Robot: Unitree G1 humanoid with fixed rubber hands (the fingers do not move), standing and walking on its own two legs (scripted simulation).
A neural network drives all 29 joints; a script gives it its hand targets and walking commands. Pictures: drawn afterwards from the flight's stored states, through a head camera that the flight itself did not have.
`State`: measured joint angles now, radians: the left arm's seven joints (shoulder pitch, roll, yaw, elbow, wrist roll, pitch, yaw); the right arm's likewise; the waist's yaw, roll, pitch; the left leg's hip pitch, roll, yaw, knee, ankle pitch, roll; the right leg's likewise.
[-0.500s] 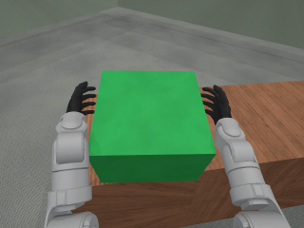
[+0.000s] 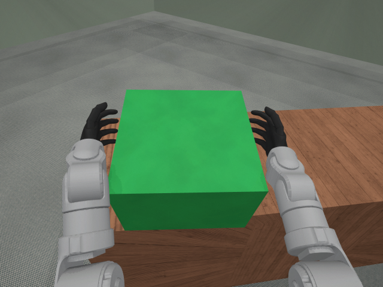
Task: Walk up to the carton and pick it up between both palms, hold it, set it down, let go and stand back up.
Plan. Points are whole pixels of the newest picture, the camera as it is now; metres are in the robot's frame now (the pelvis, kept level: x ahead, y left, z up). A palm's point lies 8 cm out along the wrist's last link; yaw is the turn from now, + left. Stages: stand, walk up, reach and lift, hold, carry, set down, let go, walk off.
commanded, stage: hold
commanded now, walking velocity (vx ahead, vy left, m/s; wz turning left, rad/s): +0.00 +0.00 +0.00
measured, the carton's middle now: (185, 158) +0.40 +0.01 +0.09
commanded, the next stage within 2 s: none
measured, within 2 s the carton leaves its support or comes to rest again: neither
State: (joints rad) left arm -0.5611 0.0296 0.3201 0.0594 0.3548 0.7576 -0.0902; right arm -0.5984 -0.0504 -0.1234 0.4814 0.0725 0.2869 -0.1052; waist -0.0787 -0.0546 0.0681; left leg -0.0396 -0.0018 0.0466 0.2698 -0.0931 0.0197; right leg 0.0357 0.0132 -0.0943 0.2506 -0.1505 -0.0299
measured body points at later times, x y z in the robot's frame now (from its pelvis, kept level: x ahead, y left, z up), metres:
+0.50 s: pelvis +0.01 +0.00 +0.00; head -0.03 +0.04 +0.45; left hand +0.37 +0.20 +0.17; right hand +0.38 -0.17 +0.17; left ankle +0.05 +0.10 -0.75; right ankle +0.01 -0.10 -0.75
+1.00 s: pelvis +0.01 +0.00 +0.00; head -0.05 +0.03 +0.44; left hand +0.36 +0.20 +0.18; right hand +0.37 -0.16 +0.19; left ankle +0.05 +0.10 -0.75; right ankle +0.01 -0.10 -0.75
